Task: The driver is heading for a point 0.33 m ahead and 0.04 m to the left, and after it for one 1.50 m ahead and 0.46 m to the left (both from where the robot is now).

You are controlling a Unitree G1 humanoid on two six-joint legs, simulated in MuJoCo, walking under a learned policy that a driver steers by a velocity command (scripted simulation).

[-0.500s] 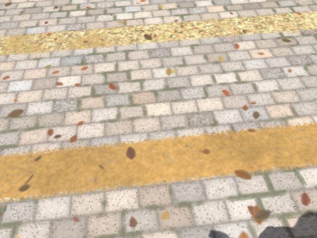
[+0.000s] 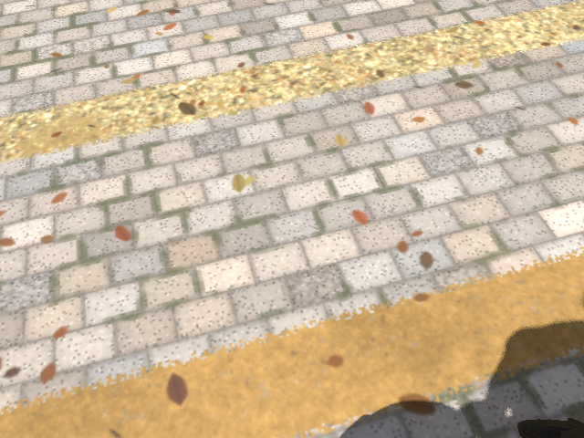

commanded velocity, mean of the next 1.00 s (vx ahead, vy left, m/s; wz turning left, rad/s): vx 0.50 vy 0.00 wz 0.30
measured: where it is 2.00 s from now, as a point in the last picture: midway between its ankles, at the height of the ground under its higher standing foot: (212, 210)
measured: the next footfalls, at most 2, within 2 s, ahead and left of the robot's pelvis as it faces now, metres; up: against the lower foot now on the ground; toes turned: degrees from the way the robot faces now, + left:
left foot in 0.22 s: +0.36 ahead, +0.16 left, +0.00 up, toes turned +0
right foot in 0.72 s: +0.64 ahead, -0.03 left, +0.00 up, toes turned +16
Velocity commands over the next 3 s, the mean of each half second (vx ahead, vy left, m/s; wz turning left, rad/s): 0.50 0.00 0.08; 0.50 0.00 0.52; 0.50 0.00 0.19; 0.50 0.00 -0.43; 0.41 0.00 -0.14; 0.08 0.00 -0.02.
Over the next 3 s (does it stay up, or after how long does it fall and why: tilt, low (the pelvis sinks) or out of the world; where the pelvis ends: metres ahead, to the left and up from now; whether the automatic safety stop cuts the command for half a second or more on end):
stays up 1.45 0.43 -0.01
